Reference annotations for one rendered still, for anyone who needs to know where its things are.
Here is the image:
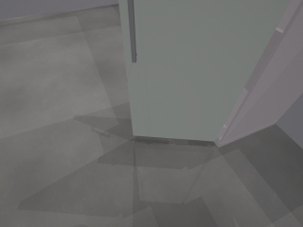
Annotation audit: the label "fridge door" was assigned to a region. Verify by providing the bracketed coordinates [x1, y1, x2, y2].
[118, 0, 292, 142]

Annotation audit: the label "handle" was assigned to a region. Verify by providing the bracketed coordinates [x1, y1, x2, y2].
[127, 0, 137, 63]

